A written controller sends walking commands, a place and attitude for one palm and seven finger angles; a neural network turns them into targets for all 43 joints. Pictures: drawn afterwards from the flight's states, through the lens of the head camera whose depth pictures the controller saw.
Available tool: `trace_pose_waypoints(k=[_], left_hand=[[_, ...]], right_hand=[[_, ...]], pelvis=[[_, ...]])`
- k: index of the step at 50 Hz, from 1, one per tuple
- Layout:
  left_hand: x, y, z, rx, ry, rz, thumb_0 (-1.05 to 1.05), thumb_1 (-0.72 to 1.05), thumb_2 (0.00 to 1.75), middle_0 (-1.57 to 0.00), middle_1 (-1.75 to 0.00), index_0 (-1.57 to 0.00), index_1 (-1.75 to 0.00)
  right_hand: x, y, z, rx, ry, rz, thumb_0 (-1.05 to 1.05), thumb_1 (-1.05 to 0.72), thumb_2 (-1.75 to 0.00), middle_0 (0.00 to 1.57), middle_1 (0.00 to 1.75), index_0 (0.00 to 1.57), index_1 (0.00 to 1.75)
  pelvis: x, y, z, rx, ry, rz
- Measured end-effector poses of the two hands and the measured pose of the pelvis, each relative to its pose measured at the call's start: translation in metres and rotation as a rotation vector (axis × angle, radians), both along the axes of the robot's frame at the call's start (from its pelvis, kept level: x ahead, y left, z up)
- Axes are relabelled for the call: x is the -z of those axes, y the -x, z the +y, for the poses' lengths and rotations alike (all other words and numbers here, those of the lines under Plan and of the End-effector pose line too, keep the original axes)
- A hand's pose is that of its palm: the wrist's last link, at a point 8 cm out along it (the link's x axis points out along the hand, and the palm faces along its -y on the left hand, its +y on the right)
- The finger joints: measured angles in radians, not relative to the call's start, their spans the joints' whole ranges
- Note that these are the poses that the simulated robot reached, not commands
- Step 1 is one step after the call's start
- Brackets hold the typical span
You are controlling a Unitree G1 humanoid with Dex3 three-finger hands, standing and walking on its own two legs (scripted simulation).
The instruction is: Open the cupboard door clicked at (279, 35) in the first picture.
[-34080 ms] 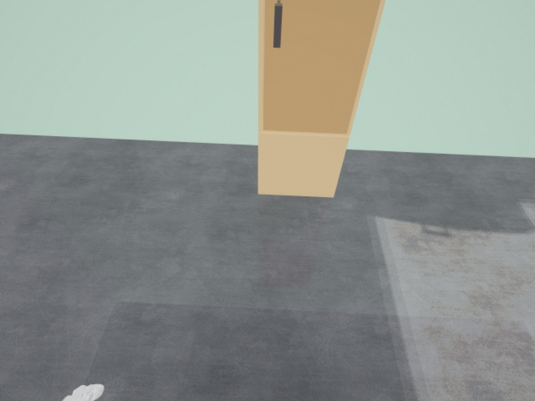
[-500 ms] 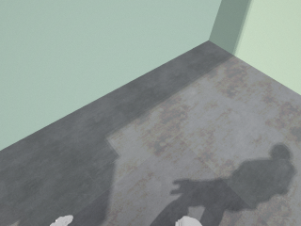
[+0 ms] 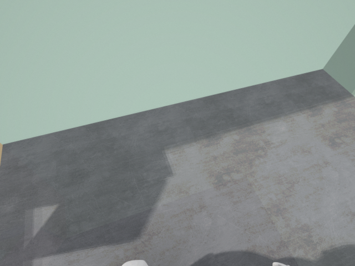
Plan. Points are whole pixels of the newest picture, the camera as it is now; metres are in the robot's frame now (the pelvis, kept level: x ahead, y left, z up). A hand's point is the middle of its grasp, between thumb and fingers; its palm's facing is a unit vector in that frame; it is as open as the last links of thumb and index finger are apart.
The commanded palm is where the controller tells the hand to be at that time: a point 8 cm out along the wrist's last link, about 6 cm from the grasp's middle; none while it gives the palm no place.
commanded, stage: turn to face it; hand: left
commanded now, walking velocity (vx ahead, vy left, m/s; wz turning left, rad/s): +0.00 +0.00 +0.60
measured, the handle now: out of the picture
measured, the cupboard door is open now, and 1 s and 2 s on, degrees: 47 47 47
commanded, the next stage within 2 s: take the last steps up to it in 1.92 s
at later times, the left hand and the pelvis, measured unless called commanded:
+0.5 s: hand out of the picture +0.05 +0.19 -0.14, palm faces +0.29 -0.91 -0.28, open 7.4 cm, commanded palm none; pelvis +0.00 -0.03 +0.00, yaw +17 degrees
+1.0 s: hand out of the picture -0.07 +0.22 -0.16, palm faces +0.59 -0.76 -0.26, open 7.4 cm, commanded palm none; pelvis -0.01 -0.01 +0.01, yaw +35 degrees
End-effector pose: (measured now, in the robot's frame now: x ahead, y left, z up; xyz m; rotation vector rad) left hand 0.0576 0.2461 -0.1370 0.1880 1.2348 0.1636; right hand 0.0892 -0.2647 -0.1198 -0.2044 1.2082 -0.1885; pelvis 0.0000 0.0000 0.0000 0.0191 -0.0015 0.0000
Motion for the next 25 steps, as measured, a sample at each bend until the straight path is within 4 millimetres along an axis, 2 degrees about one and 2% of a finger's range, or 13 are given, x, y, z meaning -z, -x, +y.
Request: trace_pose_waypoints(k=[2, 4, 7, 11, 15, 20, 22, 25], left_hand=[[0.010, 0.015, 0.017, -0.042, -0.006, 0.030, 0.00, 0.91, 0.90, -0.21, -0.30, -0.20, -0.30], [0.011, 0.025, 0.029, -0.074, -0.022, 0.061, 0.01, 0.91, 0.90, -0.20, -0.30, -0.20, -0.30], [0.004, 0.031, 0.039, -0.113, -0.034, 0.061, 0.01, 0.91, 0.90, -0.20, -0.30, -0.20, -0.30], [-0.010, 0.030, 0.041, -0.144, -0.041, 0.019, 0.01, 0.91, 0.90, -0.20, -0.30, -0.20, -0.30], [-0.018, 0.024, 0.032, -0.166, -0.050, -0.022, 0.01, 0.91, 0.90, -0.20, -0.30, -0.20, -0.30], [-0.023, 0.017, 0.008, -0.197, -0.069, -0.081, 0.01, 0.91, 0.90, -0.20, -0.30, -0.20, -0.30], [-0.024, 0.021, -0.002, -0.214, -0.081, -0.098, 0.01, 0.91, 0.90, -0.20, -0.30, -0.20, -0.30], [-0.028, 0.033, -0.018, -0.255, -0.071, -0.091, 0.01, 0.91, 0.90, -0.20, -0.30, -0.20, -0.30]], right_hand=[[0.000, -0.018, 0.008, -0.046, 0.020, -0.047, 0.00, -0.91, -0.90, 0.20, 0.30, 0.20, 0.30], [-0.005, -0.028, 0.017, -0.079, 0.029, -0.073, 0.00, -0.91, -0.90, 0.20, 0.30, 0.20, 0.30], [-0.011, -0.033, 0.025, -0.114, 0.034, -0.073, 0.00, -0.91, -0.90, 0.20, 0.30, 0.20, 0.30], [-0.012, -0.032, 0.032, -0.149, 0.017, -0.042, 0.00, -0.91, -0.90, 0.20, 0.30, 0.20, 0.30], [-0.006, -0.028, 0.029, -0.169, -0.008, -0.004, 0.00, -0.91, -0.90, 0.20, 0.30, 0.21, 0.30], [0.013, -0.026, 0.013, -0.189, -0.040, 0.047, 0.00, -0.90, -0.90, 0.20, 0.30, 0.21, 0.30], [0.021, -0.030, 0.005, -0.200, -0.048, 0.062, 0.00, -0.91, -0.90, 0.20, 0.30, 0.21, 0.30], [0.020, -0.038, -0.001, -0.234, -0.045, 0.090, 0.01, -0.91, -0.90, 0.20, 0.30, 0.20, 0.30]], pelvis=[[0.007, 0.001, 0.007, -0.025, 0.006, 0.004], [0.007, 0.003, 0.009, -0.039, 0.010, 0.002], [0.000, 0.004, 0.011, -0.068, 0.021, 0.006], [-0.008, 0.004, 0.009, -0.106, 0.031, 0.012], [-0.010, 0.003, 0.000, -0.151, 0.034, 0.018], [-0.003, -0.001, -0.022, -0.219, 0.021, 0.024], [0.000, -0.002, -0.029, -0.247, 0.017, 0.020], [-0.004, -0.002, -0.034, -0.296, 0.007, 0.005]])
